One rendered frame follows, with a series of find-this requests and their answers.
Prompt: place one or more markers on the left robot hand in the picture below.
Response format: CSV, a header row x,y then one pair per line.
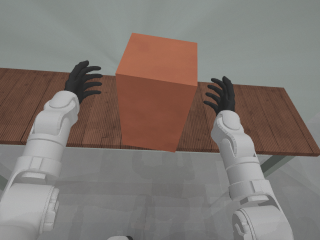
x,y
77,84

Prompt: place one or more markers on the table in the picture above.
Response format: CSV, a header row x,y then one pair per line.
x,y
267,115

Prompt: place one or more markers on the left robot forearm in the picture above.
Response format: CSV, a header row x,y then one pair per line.
x,y
41,159

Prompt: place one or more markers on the carton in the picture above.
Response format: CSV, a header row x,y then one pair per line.
x,y
156,82

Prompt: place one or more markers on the right robot hand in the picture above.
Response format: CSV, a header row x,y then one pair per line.
x,y
226,101

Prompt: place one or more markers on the robot right upper arm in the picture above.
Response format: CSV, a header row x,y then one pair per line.
x,y
260,223

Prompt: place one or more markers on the right robot forearm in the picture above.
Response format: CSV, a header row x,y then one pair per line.
x,y
247,183

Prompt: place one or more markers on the robot left upper arm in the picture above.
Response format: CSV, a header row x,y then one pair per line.
x,y
28,210

